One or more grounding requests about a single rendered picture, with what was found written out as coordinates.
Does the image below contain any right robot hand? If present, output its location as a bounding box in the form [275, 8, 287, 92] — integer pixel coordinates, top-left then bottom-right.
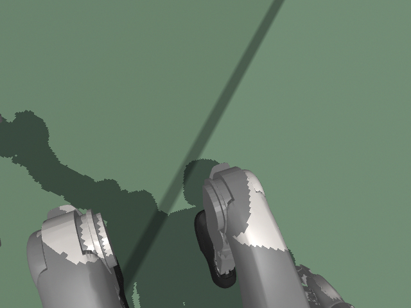
[295, 264, 344, 308]

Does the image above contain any left robot foot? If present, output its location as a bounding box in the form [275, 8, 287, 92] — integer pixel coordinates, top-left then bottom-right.
[114, 258, 129, 308]

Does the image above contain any right robot foot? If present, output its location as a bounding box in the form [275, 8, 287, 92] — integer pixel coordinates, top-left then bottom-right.
[194, 210, 236, 288]

